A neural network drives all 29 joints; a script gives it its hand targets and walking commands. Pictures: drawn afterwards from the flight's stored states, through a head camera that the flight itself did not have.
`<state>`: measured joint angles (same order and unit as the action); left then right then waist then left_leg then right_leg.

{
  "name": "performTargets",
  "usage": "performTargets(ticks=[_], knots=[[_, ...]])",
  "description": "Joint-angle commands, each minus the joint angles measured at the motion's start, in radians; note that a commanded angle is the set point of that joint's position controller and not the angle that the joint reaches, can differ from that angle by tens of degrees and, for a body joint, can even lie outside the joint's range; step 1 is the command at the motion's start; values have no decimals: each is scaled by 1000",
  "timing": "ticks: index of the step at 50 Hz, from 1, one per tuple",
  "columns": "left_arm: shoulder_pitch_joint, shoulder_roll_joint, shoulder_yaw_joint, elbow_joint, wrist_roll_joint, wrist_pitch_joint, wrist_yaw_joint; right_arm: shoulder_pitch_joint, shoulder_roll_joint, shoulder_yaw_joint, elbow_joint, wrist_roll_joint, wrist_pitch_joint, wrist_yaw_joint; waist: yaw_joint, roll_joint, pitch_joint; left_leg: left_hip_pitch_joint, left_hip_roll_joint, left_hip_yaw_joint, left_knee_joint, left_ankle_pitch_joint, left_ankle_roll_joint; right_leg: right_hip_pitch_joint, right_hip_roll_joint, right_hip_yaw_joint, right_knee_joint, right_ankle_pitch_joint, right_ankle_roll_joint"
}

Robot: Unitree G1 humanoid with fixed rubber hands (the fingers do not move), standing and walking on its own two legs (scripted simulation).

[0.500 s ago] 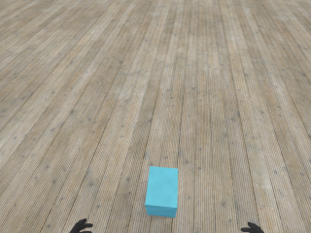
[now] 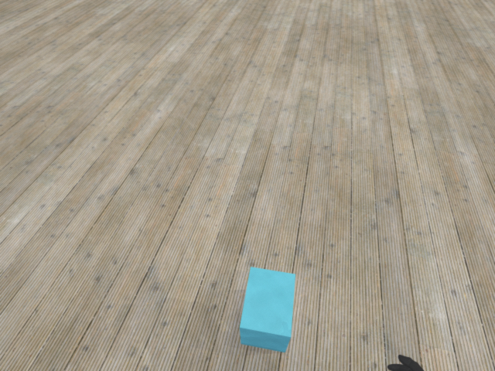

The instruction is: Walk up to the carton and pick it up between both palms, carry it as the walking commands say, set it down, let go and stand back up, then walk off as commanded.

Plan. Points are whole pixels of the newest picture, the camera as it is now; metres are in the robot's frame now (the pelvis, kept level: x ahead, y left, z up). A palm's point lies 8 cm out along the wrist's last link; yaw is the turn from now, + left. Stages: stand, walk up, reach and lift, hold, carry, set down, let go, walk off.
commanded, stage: walk up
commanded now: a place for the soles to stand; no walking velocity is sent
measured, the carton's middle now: (267, 309) +0.44 -0.04 -0.66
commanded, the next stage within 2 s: reach and lift in 0.88 s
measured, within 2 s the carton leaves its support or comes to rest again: neither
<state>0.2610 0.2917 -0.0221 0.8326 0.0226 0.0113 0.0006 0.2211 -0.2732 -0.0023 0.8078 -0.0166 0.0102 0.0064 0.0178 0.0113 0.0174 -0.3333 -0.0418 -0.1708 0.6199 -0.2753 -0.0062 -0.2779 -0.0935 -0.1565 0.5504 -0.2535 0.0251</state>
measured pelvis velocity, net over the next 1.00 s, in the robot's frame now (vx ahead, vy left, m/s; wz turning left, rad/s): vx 0.02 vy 0.02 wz -0.13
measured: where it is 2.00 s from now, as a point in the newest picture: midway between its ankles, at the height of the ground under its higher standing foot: outside the picture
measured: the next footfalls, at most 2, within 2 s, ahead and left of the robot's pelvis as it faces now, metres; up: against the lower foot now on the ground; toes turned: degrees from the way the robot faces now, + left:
none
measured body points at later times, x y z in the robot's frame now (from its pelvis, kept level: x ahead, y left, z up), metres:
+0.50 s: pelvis +0.04 +0.03 +0.00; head +0.06 +0.03 +0.45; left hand +0.11 +0.29 -0.13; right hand +0.11 -0.24 -0.13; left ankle +0.04 +0.13 -0.73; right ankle +0.02 -0.14 -0.73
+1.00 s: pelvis +0.02 +0.02 -0.01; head +0.06 +0.01 +0.44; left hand +0.20 +0.26 -0.12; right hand +0.15 -0.26 -0.11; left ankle +0.04 +0.13 -0.73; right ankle +0.02 -0.14 -0.73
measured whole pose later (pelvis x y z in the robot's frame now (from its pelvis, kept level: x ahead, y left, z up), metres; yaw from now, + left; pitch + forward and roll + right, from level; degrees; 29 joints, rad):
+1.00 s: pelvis +0.02 +0.02 -0.01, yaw -7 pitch +2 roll -1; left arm 0.14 0.27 0.03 0.64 0.02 0.23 0.00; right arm 0.12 -0.28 -0.04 0.61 -0.06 0.24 0.06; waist 0.00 0.01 0.05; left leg -0.38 0.02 0.02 0.70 -0.36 0.01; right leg -0.39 -0.06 0.01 0.66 -0.30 0.06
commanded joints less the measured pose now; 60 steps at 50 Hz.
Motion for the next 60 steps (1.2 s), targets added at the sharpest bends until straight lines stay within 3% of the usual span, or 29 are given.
performTargets(ticks=[1, 2, 3, 5, 6, 7, 8, 10, 13, 16, 21, 34, 44, 45, 46, 48, 51, 54, 56, 60], knots=[[81, 178, 57, -31, 13, -12, 21, 16, -83, -25, -56, -22, 1, 9, 11, -98, 5, -160, 21, 47, 18, -93, 43, 108, -250, 310, -283, -340, -176], [69, 178, 60, -29, 11, -11, 24, 20, -72, -24, -54, -26, 1, 10, 5, -106, 31, -136, 35, 67, 33, -107, 38, 64, -278, 320, -297, -334, -196], [55, 170, 59, -28, 8, -12, 24, 29, -64, -23, -48, -29, -2, 10, -5, -103, 52, -90, 51, 71, 12, -98, 39, 14, -271, 302, -289, -318, -194], [16, 137, 49, -31, 7, -10, 14, 64, -66, -21, -30, -25, -12, 10, -32, -80, 81, 23, 58, 37, -124, -41, 52, -80, -163, 182, -226, -288, -124], [13, 114, 42, -40, 6, -8, 7, 64, -95, -26, -23, -19, -15, 10, -26, -33, 100, 18, 78, -28, -187, -53, 62, -81, -88, 112, -162, -239, -84], [32, 85, 31, -46, 5, -10, 2, 63, -126, -32, -18, -5, -17, 8, -20, 50, 82, -4, 114, -108, -258, -56, 81, -31, -21, 62, -75, -142, -54], [65, 65, 22, -43, 5, -13, 2, 62, -141, -32, -11, 6, -15, 4, -6, 88, 44, -16, 136, -138, -295, -44, 99, 33, 5, 59, -34, -100, -46], [109, 68, 16, -32, -3, -24, 5, 41, -139, -25, -7, 8, -7, -3, 14, 69, 16, -7, 127, -105, -285, 4, 103, 86, 2, 88, -62, -43, -52], [125, 97, 16, -23, -2, -37, 15, 56, -119, -14, 10, 10, -5, -4, 2, 39, -4, 30, 101, -32, -231, 185, 66, 116, -23, 114, -85, 70, -58], [131, 103, 16, -23, -2, -35, 20, 68, -119, -9, 21, 5, -7, -8, -8, 27, -29, 79, 96, 9, -191, 320, 58, 116, -33, 113, -73, 148, -51], [132, 96, 15, -26, 0, -23, 25, 52, -122, -6, 24, 2, 1, -13, -8, 25, -33, 93, 103, 33, -176, 373, 63, 110, -31, 111, -47, 172, -43], [100, 114, 20, -37, 2, -18, 23, 22, -124, -3, 29, -7, 14, -5, -10, -30, 0, 83, 97, 89, -159, 186, 64, 71, -52, 179, -78, 182, -67], [98, 110, 22, -39, 3, -20, 21, 22, -128, 0, 43, -6, 14, 0, -13, -19, 15, 82, 112, 107, -192, 84, 66, 39, -30, 207, -83, 125, -70], [-397, 63, -19, -445, -43, 54, 4, -395, -109, -28, -406, 47, 56, 12, -10, -14, -62, -169, 8, 197, -107, -133, 16, -81, 143, 72, -23, -81, -46], [-365, 35, 50, -366, 5, 133, 16, -334, -160, -73, -336, -36, 129, 23, -51, 23, 5, -264, 102, 210, -145, -309, 22, -42, 122, 36, 56, -142, -16], [-303, 88, 95, -329, -3, 229, -6, -232, -169, -99, -329, -52, 251, 63, -42, 44, 63, -397, 86, 238, -215, -369, 72, 64, 164, 17, 116, -118, 14], [-119, 53, 94, -265, 20, 307, -12, -57, -112, -87, -306, -73, 332, 67, -21, 51, 21, -325, 82, 224, -216, -214, 71, 147, 181, 47, 126, -6, 21], [-63, 43, 131, -269, 36, 310, -26, -33, -69, -76, -353, -62, 322, 57, 11, 40, -44, -191, 29, 217, -134, 6, 49, 65, 183, 78, 88, 82, -3], [-110, 61, 147, -302, 39, 278, -46, -79, -29, -69, -407, -50, 293, 41, 30, 8, -101, -143, 4, 219, -46, 106, 33, -8, 161, 117, 86, 120, -13], [-239, 126, 165, -322, 33, 180, -94, -169, 25, -67, -456, -45, 213, -5, 27, -34, -254, -210, -6, 224, 107, 191, 15, -62, 133, 164, 173, 293, 6]])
